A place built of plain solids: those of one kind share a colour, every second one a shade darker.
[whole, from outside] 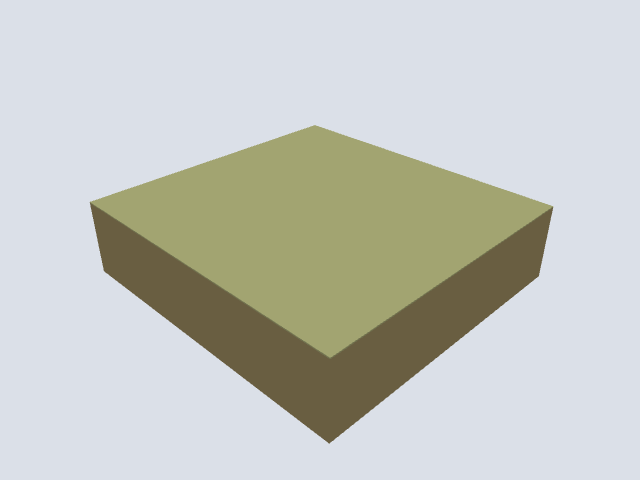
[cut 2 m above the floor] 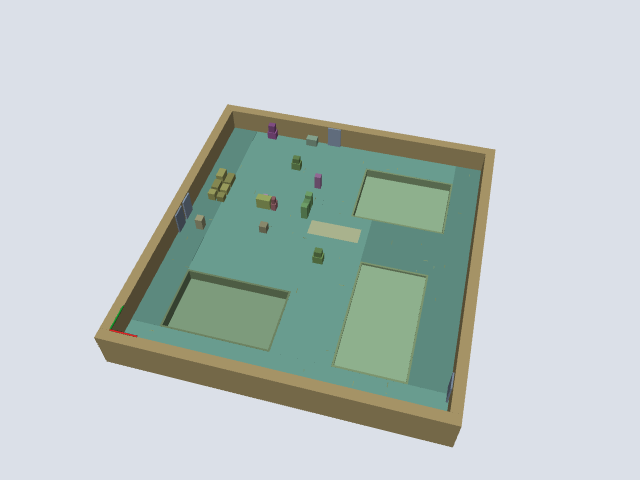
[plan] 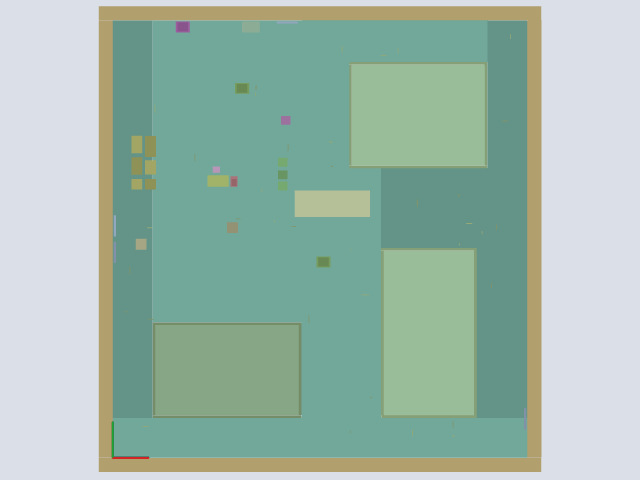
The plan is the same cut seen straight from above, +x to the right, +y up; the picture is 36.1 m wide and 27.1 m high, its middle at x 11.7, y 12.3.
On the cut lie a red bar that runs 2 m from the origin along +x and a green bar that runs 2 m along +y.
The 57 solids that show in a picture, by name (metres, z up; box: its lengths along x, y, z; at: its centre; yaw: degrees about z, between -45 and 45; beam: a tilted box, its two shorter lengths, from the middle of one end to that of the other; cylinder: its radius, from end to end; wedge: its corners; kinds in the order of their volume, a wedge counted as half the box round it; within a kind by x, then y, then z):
{
 "floor_deck_1": {"box": [2.25, 22.45, 1.3], "at": [1.12, 13.47, -0.65]},
 "floor_deck_2": {"box": [8.4, 17.05, 1.3], "at": [6.45, 16.18, -0.65]},
 "floor_deck_3": {"box": [23.4, 2.25, 1.3], "at": [11.7, 1.12, -0.65]},
 "floor_deck_4": {"box": [2.7, 8.35, 1.3], "at": [12.0, 20.52, -0.65]},
 "floor_deck_5": {"box": [4.5, 14.1, 1.3], "at": [12.9, 9.3, -0.65]},
 "floor_deck_6": {"box": [7.8, 2.35, 1.3], "at": [17.25, 23.52, -0.65]},
 "floor_deck_7": {"box": [5.4, 4.5, 1.3], "at": [17.85, 14.1, -0.65]},
 "floor_deck_8": {"box": [2.85, 14.1, 1.3], "at": [21.98, 9.3, -0.65]},
 "floor_deck_9": {"box": [2.25, 8.35, 1.3], "at": [22.27, 20.52, -0.65]},
 "wall_1": {"box": [0.8, 24.7, 6.48], "at": [-0.4, 12.35, 1.94]},
 "wall_2": {"box": [25.0, 0.8, 6.48], "at": [11.7, -0.4, 1.94]},
 "wall_3": {"box": [25.0, 0.8, 6.48], "at": [11.7, 25.1, 1.94]},
 "wall_4": {"box": [0.8, 24.7, 6.48], "at": [23.8, 12.35, 1.94]},
 "floor_lift_1": {"box": [8.1, 5.1, 0.32], "at": [6.45, 4.95, -1.14]},
 "floor_lift_2": {"box": [7.5, 5.7, 0.51], "at": [17.25, 19.35, -1.04]},
 "floor_lift_3": {"box": [5.1, 9.3, 1.11], "at": [17.85, 7.05, -0.75]},
 "ceil_1": {"box": [25.0, 26.3, 0.1], "at": [11.7, 12.35, 5.13]},
 "floor_trim_1": {"box": [0.15, 5.1, 1.3], "at": [2.33, 4.95, -0.65]},
 "floor_trim_2": {"box": [8.25, 0.15, 1.3], "at": [6.38, 7.58, -0.65]},
 "floor_trim_3": {"box": [8.4, 0.15, 1.3], "at": [6.45, 2.33, -0.65]},
 "floor_trim_4": {"box": [0.15, 5.25, 1.3], "at": [10.57, 5.02, -0.65]},
 "floor_trim_5": {"box": [0.15, 5.7, 1.3], "at": [13.43, 19.35, -0.65]},
 "floor_trim_6": {"box": [0.15, 9.3, 1.3], "at": [15.22, 7.05, -0.65]},
 "floor_trim_7": {"box": [7.65, 0.15, 1.3], "at": [17.18, 22.27, -0.65]},
 "floor_trim_8": {"box": [7.8, 0.15, 1.3], "at": [17.25, 16.43, -0.65]},
 "floor_trim_9": {"box": [5.25, 0.15, 1.3], "at": [17.78, 11.78, -0.65]},
 "floor_trim_10": {"box": [5.4, 0.15, 1.3], "at": [17.85, 2.33, -0.65]},
 "floor_trim_11": {"box": [0.15, 9.45, 1.3], "at": [20.48, 7.12, -0.65]},
 "floor_trim_12": {"box": [0.15, 5.85, 1.3], "at": [21.07, 19.42, -0.65]},
 "case_cases_1": {"box": [0.62, 0.6, 0.74], "at": [1.36, 15.45, 0.37]},
 "case_cases_2": {"box": [0.62, 1.0, 0.74], "at": [1.36, 16.48, 0.37]},
 "case_cases_3": {"box": [0.62, 1.0, 0.92], "at": [1.36, 17.69, 0.46]},
 "case_cases_4": {"box": [0.62, 0.6, 0.56], "at": [2.13, 15.45, 0.28]},
 "case_cases_5": {"box": [0.62, 0.8, 0.56], "at": [2.13, 16.4, 0.28]},
 "case_cases_6": {"box": [0.62, 1.2, 0.56], "at": [2.13, 17.58, 0.28]},
 "scenery_1": {"box": [0.12, 1.2, 2.9], "at": [0.12, 11.6, 1.45]},
 "scenery_2": {"box": [0.12, 1.2, 2.7], "at": [0.12, 13.1, 1.35]},
 "scenery_3": {"box": [1.2, 0.12, 2.6], "at": [9.85, 24.58, 1.3]},
 "scenery_4": {"box": [0.12, 1.2, 2.8], "at": [23.28, 2.2, 1.4]},
 "chairs_chair_1": {"box": [0.54, 0.5, 1.38], "at": [9.6, 15.35, 0.69]},
 "chairs_chair_2": {"box": [0.54, 0.5, 1.22], "at": [9.6, 15.98, 0.61]},
 "chairs_chair_3": {"box": [0.54, 0.5, 1.38], "at": [9.6, 16.69, 0.69]},
 "stack_stray_1": {"box": [0.8, 0.62, 0.74], "at": [7.3, 20.86, 0.37]},
 "stack_stray_2": {"box": [0.6, 0.5, 0.5], "at": [7.3, 20.86, 0.99]},
 "stack_stray_3": {"box": [0.8, 0.62, 0.74], "at": [11.9, 11.06, 0.37]},
 "stack_stray_4": {"box": [0.6, 0.5, 0.56], "at": [11.9, 11.06, 1.02]},
 "desk_desk_1": {"box": [1.2, 0.65, 1.04], "at": [5.95, 15.62, 0.52]},
 "case_stray_1": {"box": [0.6, 0.62, 1.1], "at": [1.6, 12.06, 0.55]},
 "case_stray_2": {"box": [0.62, 0.6, 0.74], "at": [6.76, 13.0, 0.37]},
 "stack_wall_1": {"box": [0.8, 0.62, 0.74], "at": [3.95, 24.33, 0.37]},
 "stack_wall_2": {"box": [0.6, 0.5, 0.74], "at": [3.95, 24.33, 1.11]},
 "case_wall_1": {"box": [1.0, 0.62, 0.74], "at": [7.8, 24.33, 0.37]},
 "chairs_stray_1": {"box": [0.54, 0.5, 1.32], "at": [9.77, 19.05, 0.66]},
 "vinyl_1": {"box": [4.25, 1.5, 0.05], "at": [12.39, 14.35, -0.02]},
 "stack_desk_1": {"box": [0.3, 0.4, 0.55], "at": [6.85, 15.55, 1.01]},
 "stack_desk_2": {"box": [0.4, 0.6, 0.74], "at": [6.85, 15.6, 0.37]},
 "stool_desk_1": {"box": [0.4, 0.35, 0.62], "at": [5.85, 16.27, 0.31]}
}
